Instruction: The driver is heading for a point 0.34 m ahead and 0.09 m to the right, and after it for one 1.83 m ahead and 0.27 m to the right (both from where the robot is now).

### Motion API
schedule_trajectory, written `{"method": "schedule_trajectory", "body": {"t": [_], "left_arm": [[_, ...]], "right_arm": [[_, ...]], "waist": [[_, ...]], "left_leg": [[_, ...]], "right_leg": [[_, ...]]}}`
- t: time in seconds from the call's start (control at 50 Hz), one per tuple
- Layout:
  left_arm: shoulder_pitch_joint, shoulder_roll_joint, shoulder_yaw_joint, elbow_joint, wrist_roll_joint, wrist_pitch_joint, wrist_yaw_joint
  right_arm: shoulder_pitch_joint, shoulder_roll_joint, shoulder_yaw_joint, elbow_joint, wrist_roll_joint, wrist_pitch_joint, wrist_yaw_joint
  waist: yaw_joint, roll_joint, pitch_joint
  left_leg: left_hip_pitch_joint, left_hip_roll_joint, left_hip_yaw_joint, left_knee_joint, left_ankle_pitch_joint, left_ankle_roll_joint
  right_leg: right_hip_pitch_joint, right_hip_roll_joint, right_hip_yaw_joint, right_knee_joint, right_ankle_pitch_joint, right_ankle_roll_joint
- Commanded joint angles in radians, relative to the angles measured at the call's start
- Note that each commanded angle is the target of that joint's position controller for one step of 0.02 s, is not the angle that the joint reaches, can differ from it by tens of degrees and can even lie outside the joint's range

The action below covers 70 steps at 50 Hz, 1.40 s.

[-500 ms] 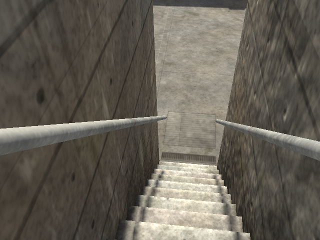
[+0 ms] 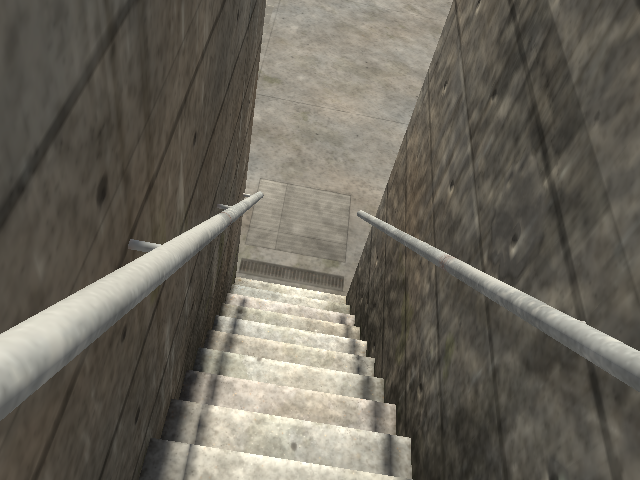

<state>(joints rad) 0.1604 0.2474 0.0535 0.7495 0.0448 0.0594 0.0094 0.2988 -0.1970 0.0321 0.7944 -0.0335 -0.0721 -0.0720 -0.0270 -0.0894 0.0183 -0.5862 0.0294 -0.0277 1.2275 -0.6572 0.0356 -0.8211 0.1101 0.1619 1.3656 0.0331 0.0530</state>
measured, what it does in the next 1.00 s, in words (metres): goes down: right foot 0.22 m lower, then left foot 0.21 m lower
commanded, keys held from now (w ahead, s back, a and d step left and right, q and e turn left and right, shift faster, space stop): w+e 0.48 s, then w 0.06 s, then w+q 0.46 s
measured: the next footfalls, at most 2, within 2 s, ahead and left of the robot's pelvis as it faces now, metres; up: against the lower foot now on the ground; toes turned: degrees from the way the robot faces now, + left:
right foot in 0.34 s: +0.16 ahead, -0.22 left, -0.22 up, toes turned -14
left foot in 0.94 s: +0.40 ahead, +0.03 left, -0.43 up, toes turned -19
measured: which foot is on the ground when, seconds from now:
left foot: down 0.00-0.32, up 0.34-0.92, down 0.94-1.00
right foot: up 0.00-0.32, down 0.34-1.00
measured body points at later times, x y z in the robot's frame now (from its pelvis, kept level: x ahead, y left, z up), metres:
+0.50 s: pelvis +0.12 -0.13 -0.18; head +0.14 -0.15 +0.26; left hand +0.15 +0.13 -0.32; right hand +0.18 -0.39 -0.32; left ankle +0.18 -0.01 -0.68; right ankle +0.12 -0.21 -0.87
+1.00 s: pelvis +0.28 -0.07 -0.30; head +0.31 -0.08 +0.15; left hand +0.27 +0.19 -0.43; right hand +0.36 -0.35 -0.43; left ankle +0.37 +0.02 -1.04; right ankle +0.13 -0.21 -0.84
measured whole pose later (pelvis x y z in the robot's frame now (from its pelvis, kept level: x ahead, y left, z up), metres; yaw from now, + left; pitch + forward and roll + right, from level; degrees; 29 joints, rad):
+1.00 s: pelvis +0.28 -0.07 -0.30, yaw -10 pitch +2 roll -5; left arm 0.41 0.20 0.02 1.00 0.13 -0.04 -0.01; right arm 0.23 -0.32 -0.06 0.83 -0.07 -0.04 0.06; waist 0.11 0.13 0.01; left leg -0.36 0.07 -0.06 0.44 0.23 0.01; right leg -0.48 -0.05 -0.04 1.54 -0.92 0.02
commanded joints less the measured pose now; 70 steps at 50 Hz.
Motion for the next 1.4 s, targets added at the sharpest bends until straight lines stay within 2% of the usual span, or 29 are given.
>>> {"method": "schedule_trajectory", "body": {"t": [0.02, 0.08, 0.12, 0.2, 0.26, 0.32, 0.34, 0.4, 0.42, 0.48, 0.56, 0.72, 0.74, 0.76, 0.78, 0.8, 0.82, 0.84, 0.86, 0.88, 0.9, 0.92, 1.0, 1.06, 1.16, 1.2, 1.22, 1.32, 1.4], "left_arm": [[-0.108, -0.023, 0.011, -0.103, -0.017, 0.013, 0.024], [-0.182, -0.069, -0.009, -0.11, 0.005, 0.037, 0.002], [-0.032, 0.066, -0.029, -0.027, 0.036, -0.055, -0.121], [-0.055, 0.128, -0.018, -0.042, 0.021, -0.057, -0.102], [0.167, 0.122, -0.007, 0.037, 0.149, -0.072, -0.098], [0.278, 0.219, 0.031, 0.075, 0.037, -0.115, -0.112], [0.429, 0.198, 0.02, 0.127, 0.052, -0.13, -0.119], [0.611, 0.254, 0.012, 0.095, 0.018, -0.189, -0.143], [0.425, 0.238, 0.072, 0.093, -0.153, -0.103, -0.011], [0.306, 0.046, -0.037, 0.089, -0.033, -0.086, 0.064], [0.299, 0.079, -0.051, 0.053, -0.06, -0.051, 0.088], [0.33, -0.04, -0.071, 0.128, -0.092, -0.058, 0.086], [0.418, 0.127, -0.027, 0.167, 0.013, -0.122, 0.045], [0.517, -0.025, -0.069, 0.262, 0.023, -0.141, 0.004], [0.379, -0.049, -0.054, 0.133, -0.076, -0.095, 0.053], [0.353, -0.012, -0.038, 0.133, -0.066, -0.086, 0.073], [0.445, 0.169, -0.014, 0.199, 0.048, -0.124, 0.022], [0.357, 0.015, -0.008, 0.141, -0.048, -0.112, 0.072], [0.412, 0.103, -0.025, 0.166, 0.048, -0.14, 0.069], [0.37, 0.043, 0.015, 0.169, -0.026, -0.106, 0.089], [0.387, 0.006, 0.001, 0.194, -0.042, -0.052, 0.067], [0.401, 0.143, 0.001, 0.258, 0.101, -0.095, 0.008], [0.141, 0.042, -0.037, 0.218, 0.118, -0.145, -0.074], [0.218, -0.003, -0.058, 0.112, 0.049, -0.193, -0.099], [0.105, -0.048, -0.096, 0.055, 0.089, -0.139, -0.036], [0.094, 0.003, -0.075, 0.086, 0.019, -0.122, -0.07], [-0.064, -0.07, -0.09, 0.065, 0.058, -0.08, 0.019], [-0.101, -0.001, -0.064, 0.024, -0.005, -0.044, 0.017], [-0.226, -0.002, -0.04, -0.007, 0.004, -0.051, -0.025]], "right_arm": [[0.351, -0.141, -0.06, 0.1, 0.029, 0.031, -0.038], [0.265, -0.157, -0.095, 0.062, 0.014, 0.017, -0.043], [0.117, -0.155, -0.038, 0.003, -0.05, -0.059, 0.062], [0.049, -0.172, -0.027, 0.017, -0.087, -0.069, 0.054], [-0.004, -0.215, -0.027, 0.024, -0.116, -0.089, 0.085], [0.073, -0.207, -0.043, 0.071, -0.044, -0.031, 0.15], [0.135, -0.239, -0.053, 0.139, -0.11, -0.026, 0.175], [-0.082, -0.051, 0.015, -0.11, -0.04, -0.058, 0.155], [-0.072, 0.011, -0.015, -0.027, -0.015, -0.004, 0.038], [-0.124, -0.027, -0.01, -0.108, 0.011, 0.101, 0.0], [-0.054, -0.002, -0.029, 0.0, 0.022, 0.183, 0.067], [-0.266, -0.001, -0.078, -0.109, 0.034, 0.123, 0.091], [-0.136, -0.124, -0.09, -0.099, -0.044, 0.112, 0.181], [-0.132, -0.091, -0.092, -0.035, -0.058, 0.114, 0.225], [-0.293, 0.003, -0.089, -0.117, 0.069, 0.099, 0.138], [-0.262, 0.033, -0.076, -0.096, 0.099, 0.081, 0.115], [-0.235, -0.067, -0.075, -0.126, -0.043, 0.096, 0.177], [-0.374, -0.008, -0.085, -0.113, 0.055, 0.084, 0.136], [-0.314, -0.071, -0.061, -0.145, -0.035, 0.119, 0.176], [-0.355, 0.022, -0.076, -0.111, 0.054, 0.051, 0.125], [-0.275, -0.003, -0.074, -0.098, 0.1, 0.05, 0.073], [-0.074, -0.121, -0.053, 0.001, -0.037, 0.088, 0.115], [0.509, -0.316, -0.172, 0.23, -0.066, 0.006, 0.145], [0.491, -0.283, -0.12, 0.176, -0.024, -0.003, 0.245], [0.145, -0.039, -0.022, 0.162, -0.063, -0.08, 0.173], [0.196, -0.046, -0.006, 0.138, -0.025, -0.083, 0.136], [0.272, -0.107, -0.061, 0.144, 0.049, -0.038, 0.019], [0.339, -0.037, -0.066, 0.195, 0.091, 0.042, -0.057], [0.3, -0.02, -0.049, 0.158, 0.073, 0.045, -0.041]], "waist": [[-0.053, 0.234, 0.024], [-0.006, 0.117, -0.051], [-0.059, 0.322, -0.081], [-0.022, 0.142, -0.013], [0.052, 0.256, 0.034], [0.024, 0.035, -0.098], [0.062, -0.075, -0.103], [0.139, -0.177, -0.205], [0.06, 0.024, -0.035], [-0.053, 0.157, 0.016], [-0.041, 0.055, -0.049], [0.047, 0.039, 0.096], [0.108, -0.138, 0.252], [0.139, -0.021, 0.187], [0.137, 0.095, 0.156], [0.132, 0.041, 0.1], [0.155, -0.215, 0.106], [0.206, 0.028, 0.147], [0.193, -0.124, -0.009], [0.185, 0.048, 0.087], [0.176, -0.171, 0.057], [0.145, 0.061, 0.031], [-0.094, 0.15, -0.162], [-0.057, 0.306, -0.178], [0.096, 0.141, -0.021], [0.062, 0.091, -0.018], [0.006, -0.221, 0.024], [-0.002, 0.239, -0.032], [-0.066, 0.19, 0.08]], "left_leg": [[0.375, 0.163, -0.333, -0.273, 0.653, -0.002], [0.31, 0.261, -0.387, -0.259, 0.146, 0.034], [0.167, 0.223, -0.436, -0.376, -0.335, 0.22], [-0.113, 0.215, -0.305, -0.313, -0.311, 0.143], [-0.432, 0.228, -0.048, -0.158, -0.442, 0.064], [0.053, 0.115, 0.074, 0.419, -0.164, 0.055], [-0.089, 0.032, 0.169, 0.882, -0.066, 0.071], [-1.006, -0.017, -0.022, 1.189, 0.181, -0.01], [-0.893, 0.082, -0.051, 0.948, -0.011, -0.034], [-0.546, 0.097, -0.168, 0.447, 0.444, -0.134], [-0.267, -0.007, -0.105, 0.144, 0.84, -0.082], [0.065, 0.015, -0.237, -0.508, 1.102, -0.088], [-0.301, -0.015, -0.008, -0.526, 1.231, -0.033], [-0.106, 0.053, -0.058, -0.597, 1.279, -0.049], [0.064, 0.037, -0.161, -0.763, 1.154, -0.052], [0.173, 0.042, -0.188, -0.878, 1.111, -0.063], [-0.016, 0.003, 0.01, -0.624, 0.99, -0.031], [-0.037, 0.019, -0.201, -0.86, 0.927, -0.014], [-0.177, 0.02, -0.117, -0.783, 0.904, -0.055], [-0.116, 0.015, -0.185, -0.853, 0.837, -0.007], [0.149, 0.038, -0.125, -0.756, 0.665, -0.023], [0.053, 0.056, -0.072, -0.669, 0.812, -0.076], [0.784, 0.01, 0.095, -0.812, 0.909, 0.004], [0.893, 0.171, -0.649, -0.783, 0.511, 0.181], [0.154, 0.05, -0.595, -0.644, 0.283, 0.252], [-0.234, -0.063, -0.441, -0.621, 0.39, 0.238], [-0.007, 0.048, -0.59, -0.614, 1.009, 0.1], [0.335, -0.037, -0.472, -0.394, 1.083, -0.037], [0.176, -0.064, -0.51, -0.37, 0.816, -0.018]], "right_leg": [[-0.246, 0.009, 0.087, -0.126, -0.089, -0.002], [-0.3, 0.017, 0.059, -0.028, 0.129, -0.023], [-0.467, -0.112, -0.008, -0.083, 0.38, -0.074], [-0.118, -0.194, -0.145, -0.358, 0.439, -0.07], [0.459, -0.125, -0.289, -0.302, 0.353, -0.07], [0.561, -0.158, -0.292, -1.031, -0.027, -0.031], [0.781, -0.08, -0.353, -0.804, 0.171, -0.056], [1.19, -0.336, 0.34, -0.78, -0.068, -0.327], [0.897, -0.621, 0.63, -0.817, 0.558, -0.421], [0.491, -0.56, 0.546, -0.764, 0.463, -0.399], [0.475, -0.328, 0.305, -0.695, 0.26, -0.136], [0.32, -0.258, 0.097, -0.596, -0.407, -0.21], [0.368, -0.264, 0.016, -0.522, -0.602, -0.267], [0.279, -0.235, 0.074, -0.481, -0.679, -0.221], [0.349, -0.263, 0.123, -0.55, -0.372, -0.222], [0.355, -0.26, 0.072, -0.529, -0.29, -0.217], [0.298, -0.333, 0.237, -0.545, -0.518, -0.322], [0.483, -0.287, 0.193, -0.525, -0.196, -0.259], [0.489, -0.322, 0.378, -0.463, -0.368, -0.324], [0.591, -0.329, 0.162, -0.441, -0.181, -0.269], [0.442, -0.223, -0.024, -0.406, -0.352, -0.284], [0.311, -0.404, 0.375, -0.466, -1.012, -0.273], [0.097, -0.147, -0.259, 0.453, -0.797, -0.108], [-0.602, -0.07, -0.116, 0.938, -0.542, -0.08], [-0.576, -0.28, -0.044, 0.53, 0.003, -0.074], [-0.177, -0.252, -0.126, 0.172, 0.22, -0.037], [-0.078, -0.084, -0.234, 0.059, 0.169, 0.024], [-0.026, -0.09, -0.05, -0.402, 0.382, 0.032], [0.17, -0.082, -0.055, -0.563, 0.505, 0.015]]}}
